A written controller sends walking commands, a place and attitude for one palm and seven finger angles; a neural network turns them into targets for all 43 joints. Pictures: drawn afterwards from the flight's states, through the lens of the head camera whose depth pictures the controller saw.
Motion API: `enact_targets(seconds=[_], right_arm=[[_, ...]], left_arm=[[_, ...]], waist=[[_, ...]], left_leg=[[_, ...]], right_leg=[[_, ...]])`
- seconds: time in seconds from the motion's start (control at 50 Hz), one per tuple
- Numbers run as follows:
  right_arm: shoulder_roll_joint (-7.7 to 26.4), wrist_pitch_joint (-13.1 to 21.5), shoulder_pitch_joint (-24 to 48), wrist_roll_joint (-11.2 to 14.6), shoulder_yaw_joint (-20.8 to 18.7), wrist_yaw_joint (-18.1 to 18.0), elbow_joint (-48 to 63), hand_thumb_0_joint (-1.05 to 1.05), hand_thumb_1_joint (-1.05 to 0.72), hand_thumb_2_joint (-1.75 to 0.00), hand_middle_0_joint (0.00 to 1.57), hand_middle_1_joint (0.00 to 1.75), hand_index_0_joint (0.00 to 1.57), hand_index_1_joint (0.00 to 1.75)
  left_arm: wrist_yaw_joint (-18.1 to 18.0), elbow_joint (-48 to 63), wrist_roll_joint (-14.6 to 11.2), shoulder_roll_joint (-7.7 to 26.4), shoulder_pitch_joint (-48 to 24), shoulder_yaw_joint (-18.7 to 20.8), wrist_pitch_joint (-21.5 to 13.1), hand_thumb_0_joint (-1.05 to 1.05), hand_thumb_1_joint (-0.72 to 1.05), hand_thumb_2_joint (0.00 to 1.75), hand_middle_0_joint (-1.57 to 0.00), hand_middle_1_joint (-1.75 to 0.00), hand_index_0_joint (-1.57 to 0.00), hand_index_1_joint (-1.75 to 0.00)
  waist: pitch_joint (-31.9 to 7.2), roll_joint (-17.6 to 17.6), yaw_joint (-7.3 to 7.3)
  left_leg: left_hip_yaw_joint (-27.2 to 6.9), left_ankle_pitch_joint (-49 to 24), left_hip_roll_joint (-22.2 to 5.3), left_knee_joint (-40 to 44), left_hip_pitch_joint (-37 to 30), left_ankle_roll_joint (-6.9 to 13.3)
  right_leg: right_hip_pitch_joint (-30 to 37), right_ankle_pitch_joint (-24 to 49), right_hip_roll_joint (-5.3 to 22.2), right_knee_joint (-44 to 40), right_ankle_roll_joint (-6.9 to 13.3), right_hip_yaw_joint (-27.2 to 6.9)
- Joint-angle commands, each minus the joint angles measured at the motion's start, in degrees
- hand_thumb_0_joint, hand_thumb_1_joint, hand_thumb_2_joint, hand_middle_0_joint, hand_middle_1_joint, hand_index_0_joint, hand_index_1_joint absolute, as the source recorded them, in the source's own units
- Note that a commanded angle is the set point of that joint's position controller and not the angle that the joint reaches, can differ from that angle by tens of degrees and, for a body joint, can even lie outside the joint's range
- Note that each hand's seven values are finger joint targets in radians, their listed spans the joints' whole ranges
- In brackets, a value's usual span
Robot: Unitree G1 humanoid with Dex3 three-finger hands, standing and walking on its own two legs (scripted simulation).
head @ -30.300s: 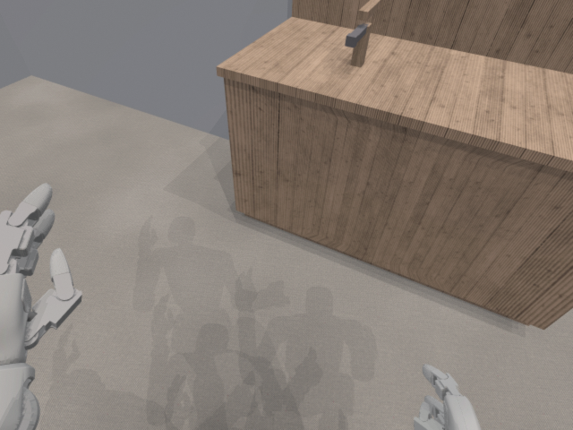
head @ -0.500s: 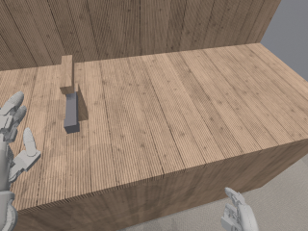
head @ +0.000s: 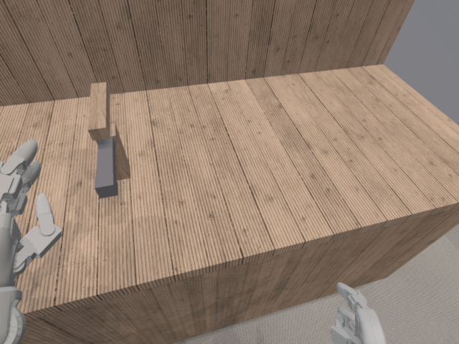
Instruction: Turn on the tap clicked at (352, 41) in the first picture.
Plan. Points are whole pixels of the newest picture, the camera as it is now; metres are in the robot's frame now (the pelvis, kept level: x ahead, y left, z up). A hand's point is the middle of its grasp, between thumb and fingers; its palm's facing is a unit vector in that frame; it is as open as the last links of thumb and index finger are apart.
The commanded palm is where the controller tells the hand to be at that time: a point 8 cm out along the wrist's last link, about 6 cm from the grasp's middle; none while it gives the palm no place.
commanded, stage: shuffle to correct the standing spot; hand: left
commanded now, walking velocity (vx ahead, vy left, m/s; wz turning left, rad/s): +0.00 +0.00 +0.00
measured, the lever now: (106, 186) +0.32 +0.23 +0.11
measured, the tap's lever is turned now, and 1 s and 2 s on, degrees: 0 0 0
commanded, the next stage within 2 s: come to a stop and stand still in 0.88 s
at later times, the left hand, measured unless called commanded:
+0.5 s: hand (77, 226) +0.22 +0.22 +0.16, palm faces +0.34 -0.87 -0.37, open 7.5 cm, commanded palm +0.16 +0.26 +0.17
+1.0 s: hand (125, 233) +0.22 +0.16 +0.16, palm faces +0.33 -0.87 -0.38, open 7.5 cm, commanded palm +0.16 +0.20 +0.17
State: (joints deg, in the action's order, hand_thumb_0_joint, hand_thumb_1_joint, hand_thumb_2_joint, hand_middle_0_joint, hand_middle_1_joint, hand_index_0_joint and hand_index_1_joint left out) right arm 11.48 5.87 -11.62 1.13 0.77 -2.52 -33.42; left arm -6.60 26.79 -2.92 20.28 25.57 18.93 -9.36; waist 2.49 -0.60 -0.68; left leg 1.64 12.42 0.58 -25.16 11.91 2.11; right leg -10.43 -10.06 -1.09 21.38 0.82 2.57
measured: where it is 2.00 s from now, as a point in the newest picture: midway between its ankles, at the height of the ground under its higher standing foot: outside the picture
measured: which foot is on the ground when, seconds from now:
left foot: down 0.00-1.00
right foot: down 0.00-1.00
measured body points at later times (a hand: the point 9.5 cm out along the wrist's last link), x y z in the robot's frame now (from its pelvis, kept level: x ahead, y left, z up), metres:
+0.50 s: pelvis +0.00 -0.02 +0.00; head +0.03 +0.00 +0.45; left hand +0.20 +0.26 +0.18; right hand +0.18 -0.24 -0.08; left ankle +0.01 +0.09 -0.74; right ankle +0.02 -0.11 -0.74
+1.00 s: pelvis +0.00 -0.08 -0.01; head +0.02 -0.07 +0.44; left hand +0.20 +0.20 +0.18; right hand +0.16 -0.32 -0.09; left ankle +0.01 +0.09 -0.74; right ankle +0.02 -0.11 -0.74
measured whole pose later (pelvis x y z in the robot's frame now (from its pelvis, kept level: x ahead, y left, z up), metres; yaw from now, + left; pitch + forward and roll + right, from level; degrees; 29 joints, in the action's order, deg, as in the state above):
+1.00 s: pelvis +0.00 -0.08 -0.01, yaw +0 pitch +0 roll -1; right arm 12.6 3.5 -11.9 1.8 -1.2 -2.7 -33.2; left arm -6.6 31.4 -6.1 21.9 28.6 20.2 -6.8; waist 2.0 0.1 0.7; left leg -0.6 15.2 -5.3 -30.5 16.0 -1.5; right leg -14.2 -12.3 -6.9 25.6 6.6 4.7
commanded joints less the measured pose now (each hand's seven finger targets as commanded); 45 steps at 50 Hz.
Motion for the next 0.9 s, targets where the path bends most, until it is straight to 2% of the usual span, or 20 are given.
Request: enact_targets(seconds=[0.0,0.08,0.12,0.18,0.2,0.22,0.28,0.3,0.36,0.38,0.4,0.48,0.5,0.58,0.6,0.64,0.7,0.72,0.82,0.88], right_arm=[[7.2,2.8,5.4,0.0,-2.4,-0.5,9.1,0.00,-0.90,-0.90,0.20,0.30,0.20,0.30],[6.9,3.0,5.7,0.5,-2.5,-0.4,9.4,0.00,-0.90,-0.90,0.20,0.30,0.20,0.30],[6.9,2.9,5.1,0.2,-2.6,-0.5,9.7,0.00,-0.90,-0.90,0.20,0.30,0.20,0.30],[6.5,2.8,5.8,0.4,-2.4,-0.5,9.6,0.00,-0.90,-0.90,0.20,0.30,0.20,0.30],[6.7,2.6,5.2,0.1,-2.4,-0.4,9.6,0.00,-0.90,-0.90,0.20,0.30,0.20,0.30],[6.6,2.7,5.1,0.2,-2.7,-0.4,10.0,0.00,-0.90,-0.90,0.20,0.30,0.20,0.30],[6.3,2.5,5.6,0.5,-2.7,0.0,10.0,0.00,-0.90,-0.90,0.20,0.30,0.20,0.30],[6.6,2.3,5.1,0.1,-2.7,0.1,9.9,0.00,-0.90,-0.90,0.20,0.30,0.20,0.30],[6.6,2.3,4.6,0.1,-3.3,0.3,10.5,0.00,-0.90,-0.90,0.20,0.30,0.20,0.30],[6.2,2.2,5.5,0.5,-3.0,0.4,10.5,0.00,-0.90,-0.90,0.20,0.30,0.20,0.30],[6.5,1.9,5.2,0.2,-2.9,0.5,10.4,0.00,-0.90,-0.90,0.20,0.30,0.20,0.30],[6.3,1.9,5.6,0.7,-3.2,0.5,10.8,0.00,-0.90,-0.90,0.20,0.30,0.20,0.30],[6.6,1.7,5.3,0.2,-3.2,0.4,10.5,0.00,-0.90,-0.90,0.20,0.30,0.20,0.30],[6.4,1.7,5.7,0.8,-3.6,0.1,10.6,0.00,-0.90,-0.90,0.20,0.30,0.20,0.30],[6.7,1.5,5.2,0.4,-3.4,0.1,10.4,0.00,-0.90,-0.90,0.20,0.30,0.20,0.30],[7.0,1.7,4.7,0.5,-4.1,-0.1,10.6,0.00,-0.90,-0.90,0.20,0.30,0.20,0.30],[6.9,1.3,5.2,0.6,-3.8,-0.2,10.2,0.00,-0.90,-0.90,0.20,0.30,0.20,0.30],[7.2,1.4,5.0,0.6,-4.2,-0.3,10.5,0.00,-0.90,-0.90,0.20,0.30,0.20,0.30],[7.0,0.9,4.8,1.0,-4.3,-0.3,10.3,0.00,-0.90,-0.90,0.20,0.30,0.20,0.30],[6.6,0.7,6.1,1.3,-3.7,-0.3,9.8,0.00,-0.90,-0.90,0.20,0.30,0.20,0.30]], left_arm=[[-1.0,12.5,-0.1,9.4,-3.7,6.2,-4.2,0.00,0.90,0.90,-0.20,-0.30,-0.20,-0.30],[-1.1,14.0,-0.1,10.7,-3.6,7.3,-4.1,0.00,0.90,0.90,-0.20,-0.30,-0.20,-0.30],[-0.9,13.4,-0.3,9.6,-4.2,6.3,-4.1,0.00,0.90,0.90,-0.20,-0.30,-0.20,-0.30],[-0.9,14.5,-0.4,10.9,-4.8,7.5,-4.1,0.00,0.90,0.90,-0.20,-0.30,-0.20,-0.30],[-0.6,13.4,-0.7,9.5,-4.6,6.4,-4.1,0.00,0.90,0.90,-0.20,-0.30,-0.20,-0.30],[-0.5,13.7,-0.7,10.1,-5.3,6.8,-4.1,0.00,0.90,0.90,-0.20,-0.30,-0.20,-0.30],[-0.4,14.1,-0.9,10.2,-4.1,7.0,-3.9,0.00,0.90,0.90,-0.20,-0.30,-0.20,-0.30],[-0.1,13.9,-1.0,8.7,-4.3,5.6,-3.9,0.00,0.90,0.90,-0.20,-0.30,-0.20,-0.30],[-0.2,14.8,-1.0,10.3,-3.8,7.2,-3.9,0.00,0.90,0.90,-0.20,-0.30,-0.20,-0.30],[-0.2,15.8,-1.2,10.8,-3.1,7.6,-3.7,0.00,0.90,0.90,-0.20,-0.30,-0.20,-0.30],[0.0,15.1,-1.4,9.4,-3.1,6.3,-3.7,0.00,0.90,0.90,-0.20,-0.30,-0.20,-0.30],[-0.2,16.6,-1.8,11.5,-1.9,8.6,-3.5,0.00,0.90,0.90,-0.20,-0.30,-0.20,-0.30],[-0.1,15.8,-2.0,10.5,-1.6,7.8,-3.5,0.00,0.90,0.90,-0.20,-0.30,-0.20,-0.30],[-0.3,16.5,-2.4,12.0,-0.8,9.2,-2.9,0.00,0.90,0.90,-0.20,-0.30,-0.20,-0.30],[-0.1,15.4,-2.6,10.4,-1.0,7.8,-2.8,0.00,0.90,0.90,-0.20,-0.30,-0.20,-0.30],[-0.1,15.9,-2.8,11.1,-1.4,8.5,-2.5,0.00,0.90,0.90,-0.20,-0.30,-0.20,-0.30],[-0.3,15.0,-3.1,10.5,-0.3,7.9,-1.8,0.00,0.90,0.90,-0.20,-0.30,-0.20,-0.30],[-0.4,15.5,-3.1,11.9,-1.1,8.9,-1.8,0.00,0.90,0.90,-0.20,-0.30,-0.20,-0.30],[-0.9,15.8,-3.4,11.7,-0.1,8.8,-1.1,0.00,0.90,0.90,-0.20,-0.30,-0.20,-0.30],[-1.4,16.8,-3.5,12.7,0.8,9.4,-1.1,0.00,0.90,0.90,-0.20,-0.30,-0.20,-0.30]], waist=[[-7.2,3.7,-0.10],[-7.5,4.3,-0.09],[-7.2,3.4,0.06],[-7.2,5.7,0.11],[-7.1,4.9,0.13],[-7.1,4.7,0.01],[-7.5,5.9,0.17],[-7.4,6.7,0.31],[-8.2,6.5,0.02],[-8.6,6.0,0.16],[-8.3,6.4,0.31],[-9.0,6.2,0.28],[-9.0,6.1,0.31],[-9.1,5.2,0.37],[-8.8,4.9,0.56],[-9.1,4.3,0.43],[-9.2,2.1,0.69],[-8.7,1.7,0.49],[-8.8,-2.0,0.75],[-7.9,0.0,0.70]], left_leg=[[-7.2,-2.2,-6.1,6.3,1.0,-0.2],[-7.1,-3.3,-6.1,6.0,0.4,-0.5],[-7.8,-3.5,-6.8,7.1,0.4,-1.0],[-8.4,-6.0,-7.9,7.9,-0.5,-1.8],[-8.5,-6.7,-8.2,8.5,-0.1,-1.8],[-8.7,-7.5,-8.7,8.2,-0.3,-2.0],[-8.1,-9.5,-9.3,7.3,-1.7,-2.3],[-7.9,-9.5,-9.4,7.7,-1.3,-2.2],[-8.3,-10.1,-10.5,6.4,-1.2,-2.0],[-7.7,-11.6,-10.1,5.5,-2.2,-2.0],[-7.5,-10.2,-10.0,5.7,-1.0,-1.6],[-7.2,-9.8,-10.1,4.0,-0.9,-1.3],[-7.1,-8.5,-10.0,3.8,0.0,-0.9],[-6.3,-6.2,-9.6,1.9,-0.3,-0.8],[-6.0,-4.8,-9.3,1.7,0.4,-0.7],[-5.7,-3.7,-8.9,0.3,0.4,-0.8],[-4.4,-2.0,-8.1,-1.6,-0.2,-0.7],[-4.2,-1.0,-7.8,-2.4,0.5,-0.8],[-2.6,0.8,-5.6,-7.7,-0.5,-0.8],[-3.1,-0.1,-6.2,-6.8,-0.7,-0.6]], right_leg=[[4.3,5.1,5.1,-2.2,0.6,-5.3],[4.5,6.1,5.3,-1.9,0.7,-5.5],[4.3,5.8,4.7,-1.8,0.6,-5.1],[4.0,6.0,3.7,-0.7,0.2,-4.0],[4.1,5.8,3.2,-0.5,0.0,-3.3],[4.2,5.9,3.5,-0.5,-0.1,-3.5],[3.2,6.0,3.3,-0.1,0.0,-3.1],[3.0,5.5,3.0,0.1,-0.2,-2.6],[3.5,5.8,3.5,0.0,0.0,-3.2],[3.1,6.7,3.3,0.0,0.0,-2.9],[3.1,6.3,3.2,-0.1,-0.1,-2.8],[3.1,7.9,3.8,0.0,0.3,-3.8],[3.3,7.6,3.8,-0.4,0.1,-3.8],[2.1,8.3,4.6,-0.8,0.6,-5.6],[1.7,7.6,4.6,-1.1,0.6,-5.7],[1.2,7.9,5.3,-1.2,0.9,-7.2],[-0.5,6.8,6.0,-2.1,0.8,-8.2],[-0.9,6.3,6.5,-2.7,0.5,-9.0],[-4.1,3.7,9.5,-5.6,0.3,-12.1],[-4.9,3.0,9.6,-5.7,0.1,-11.9]])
